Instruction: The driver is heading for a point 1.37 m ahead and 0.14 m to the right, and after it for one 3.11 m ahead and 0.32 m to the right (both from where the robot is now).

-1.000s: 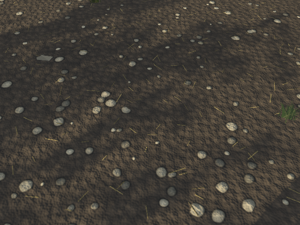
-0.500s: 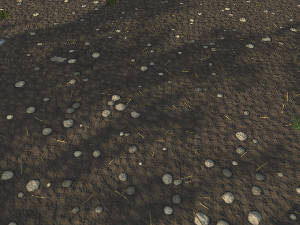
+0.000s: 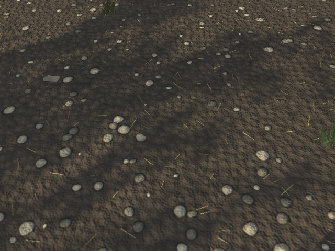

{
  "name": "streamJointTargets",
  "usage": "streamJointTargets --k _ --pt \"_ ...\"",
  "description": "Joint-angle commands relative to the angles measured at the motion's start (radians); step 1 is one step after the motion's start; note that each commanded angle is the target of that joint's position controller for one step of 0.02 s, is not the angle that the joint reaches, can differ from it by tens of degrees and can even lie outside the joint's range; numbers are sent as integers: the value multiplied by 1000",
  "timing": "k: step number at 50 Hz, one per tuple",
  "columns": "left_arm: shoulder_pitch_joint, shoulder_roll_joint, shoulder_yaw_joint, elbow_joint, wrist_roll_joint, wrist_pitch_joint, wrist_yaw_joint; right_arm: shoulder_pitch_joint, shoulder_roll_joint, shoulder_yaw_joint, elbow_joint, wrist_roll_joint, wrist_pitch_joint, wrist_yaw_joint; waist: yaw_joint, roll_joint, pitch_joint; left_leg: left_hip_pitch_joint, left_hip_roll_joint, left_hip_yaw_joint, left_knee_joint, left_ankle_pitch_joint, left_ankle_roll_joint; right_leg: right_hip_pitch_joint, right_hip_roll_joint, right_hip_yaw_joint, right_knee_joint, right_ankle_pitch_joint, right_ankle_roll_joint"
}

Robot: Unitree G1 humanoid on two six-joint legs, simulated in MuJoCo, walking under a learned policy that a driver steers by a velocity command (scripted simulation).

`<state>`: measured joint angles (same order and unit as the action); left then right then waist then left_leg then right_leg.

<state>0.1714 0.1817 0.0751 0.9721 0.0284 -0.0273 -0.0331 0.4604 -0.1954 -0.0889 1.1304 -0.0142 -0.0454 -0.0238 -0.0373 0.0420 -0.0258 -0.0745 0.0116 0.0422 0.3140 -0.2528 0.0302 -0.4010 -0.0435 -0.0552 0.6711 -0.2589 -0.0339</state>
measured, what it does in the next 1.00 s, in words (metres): walks ahead: right foot, then left foot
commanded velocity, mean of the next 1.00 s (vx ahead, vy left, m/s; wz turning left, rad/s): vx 0.93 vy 0.00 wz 0.00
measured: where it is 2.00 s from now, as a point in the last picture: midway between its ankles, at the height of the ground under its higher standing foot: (176, 77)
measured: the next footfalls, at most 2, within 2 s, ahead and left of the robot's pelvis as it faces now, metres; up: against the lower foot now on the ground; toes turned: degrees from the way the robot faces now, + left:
right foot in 0.06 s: +0.09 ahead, -0.13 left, +0.00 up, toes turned -5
left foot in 0.52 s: +0.53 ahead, +0.03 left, +0.00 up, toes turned +3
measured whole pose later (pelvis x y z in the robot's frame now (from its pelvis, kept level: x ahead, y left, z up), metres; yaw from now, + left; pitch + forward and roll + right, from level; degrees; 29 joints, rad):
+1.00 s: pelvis +0.78 -0.06 -0.04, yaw +0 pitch +2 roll +0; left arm -0.08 0.21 0.01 0.75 0.03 -0.09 -0.03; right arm 0.52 -0.20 -0.03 1.07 -0.03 -0.11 -0.01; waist -0.07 0.00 0.05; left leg 0.29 -0.05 0.05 0.26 -0.45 0.06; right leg -0.57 0.01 -0.11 0.51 0.00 -0.15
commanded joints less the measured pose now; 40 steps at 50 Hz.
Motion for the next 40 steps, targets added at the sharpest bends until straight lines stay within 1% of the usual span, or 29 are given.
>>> streamJointTargets --k 1,2,3,4,5,6,7,8,9,10,13,16,20,21,23,24,25,26,27,28,29,30,31,32,33,34,36,38,40 --pt "54 28 6 -38 -6 -8 8 -103 -129 -26 -75 0 -23 10 79 58 163 -351 210 -169 -148 -429 169 240 30 -90 -114 -10 -10" --pt "129 35 10 -15 -4 -18 15 -117 -127 -26 -81 -4 -23 15 109 13 155 -412 189 -143 -60 -430 171 346 46 -106 -143 -32 -15" --pt "293 66 23 37 -3 -37 27 -144 -102 -19 -92 -21 -28 20 179 -88 109 -514 122 -76 174 -349 159 533 37 -59 -191 -105 -25" --pt "493 177 48 76 21 -56 43 -221 -12 7 -144 -39 -40 24 268 -366 46 -684 15 46 679 -259 116 654 -214 327 -339 -460 -64" --pt "467 199 34 73 31 -51 45 -220 34 15 -191 -15 -59 44 199 -398 73 -958 -100 -79 897 -242 130 646 -366 855 -576 -778 -149" --pt "344 182 27 44 22 -43 47 -291 -16 13 -217 -31 -59 53 135 -219 159 -1038 14 -135 989 -111 137 561 -390 787 -562 -756 -155" --pt "270 153 21 18 10 -52 36 -310 -51 7 -220 -34 -61 68 103 -120 131 -978 59 -125 962 10 126 498 -336 651 -531 -603 -131" --pt "230 136 15 14 3 -59 28 -269 -53 6 -196 -35 -55 78 56 -87 95 -878 89 -113 919 62 100 438 -273 517 -537 -469 -105" --pt "201 115 8 5 -1 -67 27 -252 -54 5 -192 -46 -43 85 27 -91 82 -806 106 -99 891 95 77 380 -224 425 -552 -374 -91" --pt "213 88 -2 19 1 -73 28 -257 -46 7 -191 -48 -27 93 22 -121 94 -780 109 -75 886 126 56 340 -189 355 -566 -300 -89" --pt "315 73 -13 49 -8 -84 28 -389 -36 18 -237 -32 2 92 44 -90 154 -817 98 -25 803 207 31 317 -138 239 -596 -94 -106" --pt "368 67 -19 48 -18 -95 31 -551 -37 28 -297 -24 -1 88 73 -91 190 -776 79 17 588 276 14 317 -120 156 -633 101 -126" --pt "411 86 -19 63 -20 -109 44 -676 -29 44 -345 -6 -7 86 87 -99 215 -658 50 70 352 317 52 417 -149 89 -696 378 -143" --pt "412 96 -19 68 -18 -108 46 -682 -31 46 -353 -4 -8 83 82 -94 208 -635 35 84 311 297 71 471 -157 64 -676 494 -140" --pt "407 126 -17 77 -12 -109 43 -631 -46 42 -356 1 -14 71 48 -124 141 -502 -36 134 274 214 118 554 -168 21 -549 949 -126" --pt "413 147 -11 86 -4 -104 46 -552 -71 33 -342 -1 -16 64 12 -157 82 -408 -76 144 280 160 139 590 -177 11 -428 1154 -119" --pt "404 179 -2 91 5 -94 51 -390 -114 16 -304 -3 -18 53 -62 -190 -4 -249 -108 133 286 89 159 588 -186 3 -232 1266 -115" --pt "367 206 8 85 3 -82 54 -168 -153 -4 -240 -5 -19 41 -169 -188 -108 -3 -107 117 230 81 176 506 -172 -22 41 1215 -107" --pt "361 158 0 62 1 -80 47 4 -229 -30 -208 -31 -24 30 -221 -127 -226 282 76 -93 235 -186 207 261 -126 -20 378 877 -113" --pt "461 -19 -36 26 -42 -90 8 20 -289 -47 -197 -55 -29 38 -91 189 -342 563 366 -716 81 -640 336 -184 78 58 760 -127 -79" --pt "322 110 -7 1 -42 -106 12 -22 -229 -38 -192 -29 -23 47 -114 91 -274 481 331 -882 -94 -692 281 -299 75 170 809 -124 -120" --pt "195 135 3 -49 -45 -110 21 -127 -180 -25 -187 -31 -35 47 -73 48 -85 328 303 -682 -88 -500 250 -368 15 145 779 -13 -130" --pt "153 112 -4 -58 -33 -111 22 -164 -122 -11 -181 -30 -48 49 -41 -62 -23 176 275 -560 -103 -317 237 -321 -23 142 727 36 -131" --pt "145 80 -8 -60 -12 -101 16 -183 -87 0 -169 -28 -56 46 5 -79 17 52 229 -462 -119 -227 207 -263 -49 148 682 53 -125" --pt "177 51 -14 -67 5 -84 6 -179 -58 14 -150 -24 -63 39 54 -43 25 -32 206 -403 -137 -202 197 -215 -64 150 646 50 -106" --pt "168 31 -19 -71 8 -70 -2 -167 -45 22 -141 -15 -71 35 72 -33 43 -75 183 -361 -165 -192 191 -211 -79 145 619 47 -87" --pt "85 30 -26 -113 19 -49 -14 -127 -71 24 -128 3 -85 30 81 -25 121 -117 167 -293 -218 -151 191 -307 -112 115 570 64 -53" --pt "-55 56 -33 -174 20 -44 -18 -80 -94 25 -130 3 -91 34 55 -31 185 -147 131 -208 -269 -25 190 -378 -124 62 443 161 -30" --pt "-176 65 -43 -225 14 -51 -25 -59 -85 33 -138 9 -99 40 37 -41 223 -205 80 -114 -298 149 175 -296 -107 14 209 298 -20"
Velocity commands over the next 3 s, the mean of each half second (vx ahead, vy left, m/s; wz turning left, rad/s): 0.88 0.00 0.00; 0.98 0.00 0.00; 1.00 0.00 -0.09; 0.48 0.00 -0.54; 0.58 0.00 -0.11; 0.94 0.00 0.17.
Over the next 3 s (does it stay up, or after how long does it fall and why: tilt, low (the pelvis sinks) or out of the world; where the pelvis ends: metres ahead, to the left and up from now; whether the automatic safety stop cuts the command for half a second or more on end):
stays up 2.09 -0.27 -0.01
